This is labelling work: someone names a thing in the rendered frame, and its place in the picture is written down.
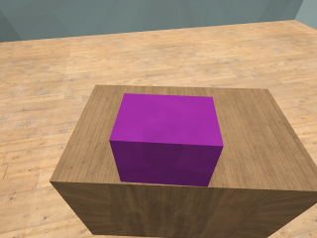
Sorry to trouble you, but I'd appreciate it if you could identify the pedestal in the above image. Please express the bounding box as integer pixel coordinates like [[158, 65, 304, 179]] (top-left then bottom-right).
[[50, 84, 317, 238]]

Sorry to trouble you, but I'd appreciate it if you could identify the carton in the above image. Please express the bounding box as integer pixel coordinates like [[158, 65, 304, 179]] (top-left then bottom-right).
[[109, 93, 224, 187]]

